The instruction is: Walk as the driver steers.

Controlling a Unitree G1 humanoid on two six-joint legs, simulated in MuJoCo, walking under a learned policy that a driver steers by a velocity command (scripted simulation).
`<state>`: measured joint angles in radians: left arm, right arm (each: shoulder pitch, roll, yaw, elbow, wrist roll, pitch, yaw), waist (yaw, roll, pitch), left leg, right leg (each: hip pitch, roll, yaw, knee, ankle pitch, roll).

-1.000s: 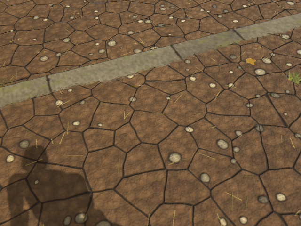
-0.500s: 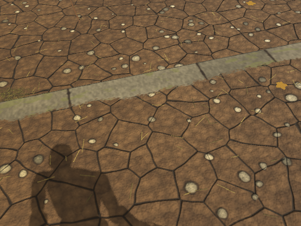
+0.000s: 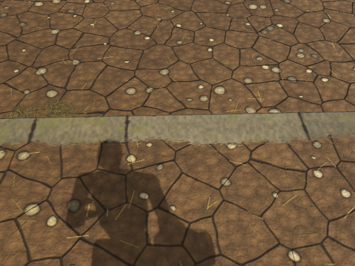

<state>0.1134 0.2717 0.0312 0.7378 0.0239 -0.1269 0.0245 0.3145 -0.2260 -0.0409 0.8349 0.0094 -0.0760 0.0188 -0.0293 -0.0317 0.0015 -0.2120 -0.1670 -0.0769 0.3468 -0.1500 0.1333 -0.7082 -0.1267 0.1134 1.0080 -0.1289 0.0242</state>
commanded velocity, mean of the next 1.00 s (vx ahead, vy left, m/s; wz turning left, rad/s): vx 0.50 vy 0.00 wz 0.30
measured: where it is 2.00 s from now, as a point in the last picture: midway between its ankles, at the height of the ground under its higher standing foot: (131, 157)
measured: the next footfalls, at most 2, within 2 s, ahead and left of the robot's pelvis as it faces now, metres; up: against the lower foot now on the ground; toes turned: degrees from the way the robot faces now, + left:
right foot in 0.22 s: +0.31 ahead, -0.14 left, +0.00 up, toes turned +13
left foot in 0.74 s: +0.49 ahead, +0.17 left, +0.00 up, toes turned +17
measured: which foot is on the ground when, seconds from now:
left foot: down 0.00-0.24, up 0.26-0.72, down 0.74-1.00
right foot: up 0.00-0.20, down 0.22-0.74, up 0.76-1.00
